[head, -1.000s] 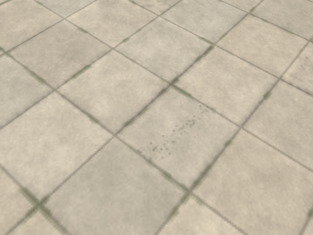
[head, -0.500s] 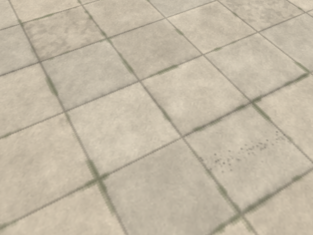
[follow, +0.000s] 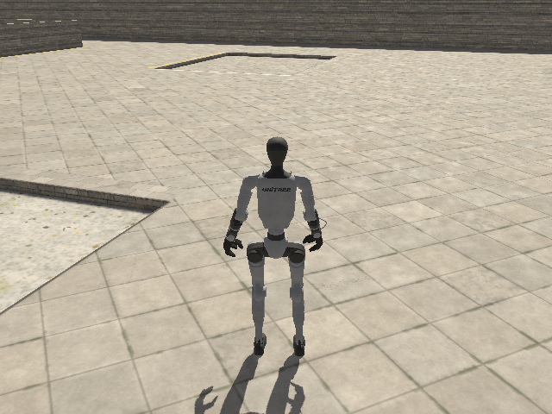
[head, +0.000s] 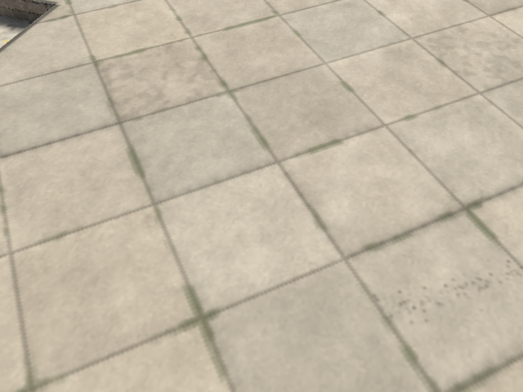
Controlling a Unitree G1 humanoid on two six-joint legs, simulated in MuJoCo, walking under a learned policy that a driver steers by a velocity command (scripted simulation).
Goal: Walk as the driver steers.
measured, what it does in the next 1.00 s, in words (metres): walks ahead: right foot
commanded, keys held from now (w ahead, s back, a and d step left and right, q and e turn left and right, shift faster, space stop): no key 0.30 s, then w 0.64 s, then w+e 0.06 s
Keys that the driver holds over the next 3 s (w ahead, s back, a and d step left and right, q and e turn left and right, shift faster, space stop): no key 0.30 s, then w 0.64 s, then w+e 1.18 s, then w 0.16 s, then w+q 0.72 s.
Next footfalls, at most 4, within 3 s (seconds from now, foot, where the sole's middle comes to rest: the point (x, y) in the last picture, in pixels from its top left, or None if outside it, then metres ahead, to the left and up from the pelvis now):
0.96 right None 0.42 -0.13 -0.77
1.48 left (257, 325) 0.68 0.06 -0.77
2.00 right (380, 278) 0.83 -0.30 -0.77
2.52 left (375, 185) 1.20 -0.33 -0.77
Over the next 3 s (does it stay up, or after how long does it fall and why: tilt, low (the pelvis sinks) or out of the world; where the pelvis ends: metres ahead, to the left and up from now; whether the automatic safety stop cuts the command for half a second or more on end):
stays up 1.22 -0.46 -0.01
